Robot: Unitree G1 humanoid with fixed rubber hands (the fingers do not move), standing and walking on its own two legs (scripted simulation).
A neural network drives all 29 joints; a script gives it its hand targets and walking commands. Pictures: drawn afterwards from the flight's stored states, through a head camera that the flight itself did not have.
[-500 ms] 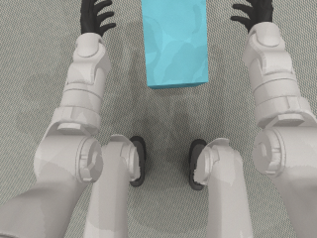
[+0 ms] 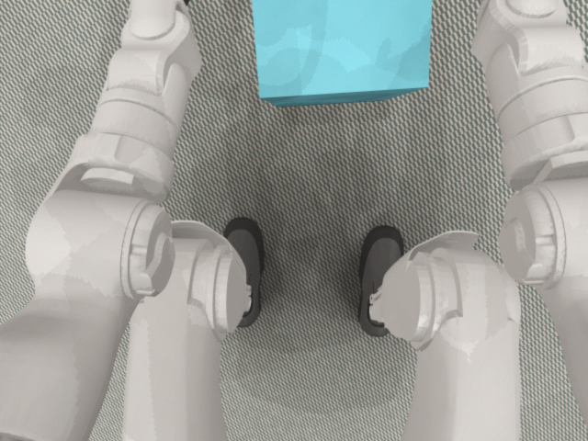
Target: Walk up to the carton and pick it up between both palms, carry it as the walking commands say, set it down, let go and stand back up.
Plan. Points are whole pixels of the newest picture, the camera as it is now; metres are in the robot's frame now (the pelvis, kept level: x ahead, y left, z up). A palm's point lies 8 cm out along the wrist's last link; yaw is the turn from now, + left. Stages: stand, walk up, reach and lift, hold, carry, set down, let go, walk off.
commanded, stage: reach and lift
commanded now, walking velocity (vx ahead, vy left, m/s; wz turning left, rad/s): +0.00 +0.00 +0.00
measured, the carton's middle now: (332, 0) +0.57 -0.02 -0.28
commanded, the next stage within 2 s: none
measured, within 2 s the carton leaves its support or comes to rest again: leaves its support in 1.70 s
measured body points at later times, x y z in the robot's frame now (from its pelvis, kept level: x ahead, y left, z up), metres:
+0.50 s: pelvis +0.00 +0.00 -0.03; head +0.38 -0.02 +0.19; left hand +0.56 +0.15 -0.22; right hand +0.57 -0.16 -0.23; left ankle +0.12 +0.13 -0.36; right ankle +0.11 -0.12 -0.36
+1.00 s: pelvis +0.00 +0.00 -0.03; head +0.38 -0.02 +0.19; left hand +0.56 +0.12 -0.22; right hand +0.57 -0.15 -0.23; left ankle +0.12 +0.13 -0.36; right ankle +0.11 -0.12 -0.36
